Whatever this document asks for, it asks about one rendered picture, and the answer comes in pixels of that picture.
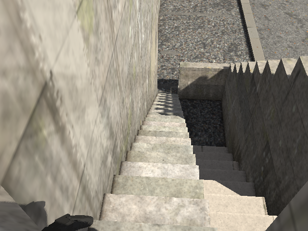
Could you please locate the robot left hand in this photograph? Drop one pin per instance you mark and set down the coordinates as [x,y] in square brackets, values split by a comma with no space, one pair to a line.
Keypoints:
[70,223]

